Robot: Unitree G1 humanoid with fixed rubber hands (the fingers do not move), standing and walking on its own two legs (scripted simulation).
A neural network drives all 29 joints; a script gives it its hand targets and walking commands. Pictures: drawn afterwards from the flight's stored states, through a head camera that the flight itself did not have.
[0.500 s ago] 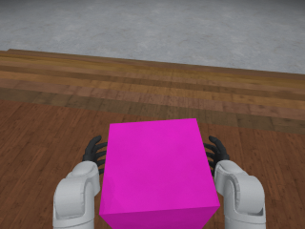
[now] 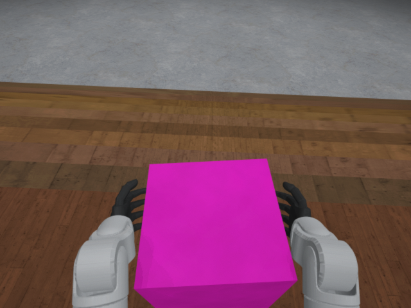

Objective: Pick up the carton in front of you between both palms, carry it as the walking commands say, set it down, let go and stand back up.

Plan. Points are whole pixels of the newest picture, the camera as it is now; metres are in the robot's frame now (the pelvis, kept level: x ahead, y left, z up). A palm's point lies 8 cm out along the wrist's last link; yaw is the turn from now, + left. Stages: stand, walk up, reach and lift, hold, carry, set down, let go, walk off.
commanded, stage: carry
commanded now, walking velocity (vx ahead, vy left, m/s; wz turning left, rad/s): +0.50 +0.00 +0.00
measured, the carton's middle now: (211, 242) +0.26 -0.01 +0.00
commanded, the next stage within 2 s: none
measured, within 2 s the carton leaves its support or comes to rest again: neither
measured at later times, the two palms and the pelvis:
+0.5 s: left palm (144, 96) +0.61 +0.15 +0.09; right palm (259, 94) +0.62 -0.15 +0.08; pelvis +0.33 -0.02 -0.01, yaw +2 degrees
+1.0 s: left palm (153, 29) +1.00 +0.17 +0.09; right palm (236, 32) +1.01 -0.13 +0.08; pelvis +0.63 +0.02 -0.02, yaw +3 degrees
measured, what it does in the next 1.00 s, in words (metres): walks ahead: right foot, then left foot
